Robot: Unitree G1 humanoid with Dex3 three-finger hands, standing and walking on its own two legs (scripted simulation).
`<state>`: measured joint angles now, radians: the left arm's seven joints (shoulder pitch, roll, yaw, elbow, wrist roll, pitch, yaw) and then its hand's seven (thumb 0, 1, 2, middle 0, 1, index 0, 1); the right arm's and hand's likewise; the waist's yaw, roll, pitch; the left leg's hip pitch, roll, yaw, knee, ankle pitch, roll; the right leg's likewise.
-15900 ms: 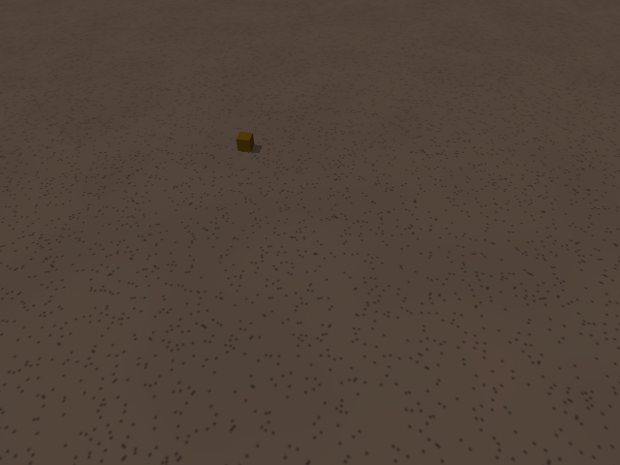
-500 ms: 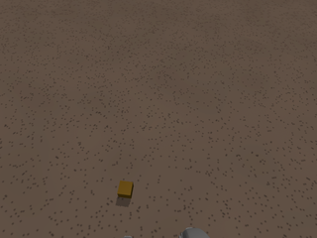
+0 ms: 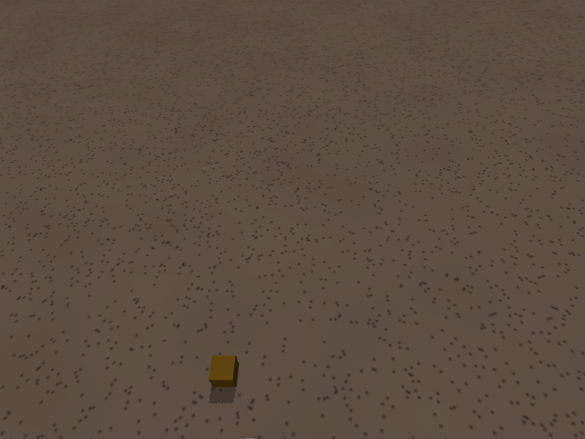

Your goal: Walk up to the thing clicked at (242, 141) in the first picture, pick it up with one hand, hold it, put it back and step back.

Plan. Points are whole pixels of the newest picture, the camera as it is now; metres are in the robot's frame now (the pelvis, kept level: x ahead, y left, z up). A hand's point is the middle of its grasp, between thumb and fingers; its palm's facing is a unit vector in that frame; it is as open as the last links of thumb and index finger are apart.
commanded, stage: walk up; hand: left
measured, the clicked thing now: (224, 371) +0.46 +0.26 -0.71
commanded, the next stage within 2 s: stand in 1.24 s
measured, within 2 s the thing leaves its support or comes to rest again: neither
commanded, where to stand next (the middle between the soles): +0.08 +0.01 m, yaw +2 degrees
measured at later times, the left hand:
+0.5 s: hand out of the picture +0.07 +0.26 -0.13, palm faces +0.05 -0.94 -0.33, open 7.4 cm
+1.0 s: hand out of the picture +0.07 +0.27 -0.13, palm faces +0.05 -0.94 -0.33, open 7.4 cm
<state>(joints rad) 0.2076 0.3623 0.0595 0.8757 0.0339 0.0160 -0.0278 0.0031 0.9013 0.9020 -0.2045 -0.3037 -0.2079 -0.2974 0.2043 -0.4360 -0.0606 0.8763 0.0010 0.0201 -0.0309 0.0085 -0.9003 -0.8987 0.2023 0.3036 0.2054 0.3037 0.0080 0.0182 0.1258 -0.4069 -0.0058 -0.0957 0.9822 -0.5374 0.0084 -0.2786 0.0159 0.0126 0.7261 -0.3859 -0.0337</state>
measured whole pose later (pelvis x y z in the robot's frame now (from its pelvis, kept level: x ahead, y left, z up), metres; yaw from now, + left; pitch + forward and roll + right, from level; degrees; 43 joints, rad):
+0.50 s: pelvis +0.00 +0.01 +0.02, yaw +2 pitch -3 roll +0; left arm 0.16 0.35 0.02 1.02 0.00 -0.01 -0.02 0.00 0.90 0.90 -0.20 -0.30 -0.21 -0.30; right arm 0.17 -0.35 0.00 1.00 -0.01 -0.02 0.01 0.01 -0.90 -0.90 0.20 0.30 0.21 0.30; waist 0.02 0.00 0.04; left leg -0.16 0.00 -0.03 0.48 -0.27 0.00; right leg -0.17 0.00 -0.01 0.48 -0.26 -0.01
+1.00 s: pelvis +0.00 +0.02 +0.03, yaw +2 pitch -3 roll +0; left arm 0.10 0.35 0.01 1.14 0.01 -0.01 -0.01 0.00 0.90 0.90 -0.20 -0.30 -0.21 -0.30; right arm 0.12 -0.34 -0.01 1.11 -0.01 -0.02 0.01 0.01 -0.90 -0.90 0.20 0.30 0.21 0.30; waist 0.01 -0.01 0.04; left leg -0.09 -0.02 -0.03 0.35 -0.21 0.01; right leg -0.10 -0.01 -0.01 0.34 -0.19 0.01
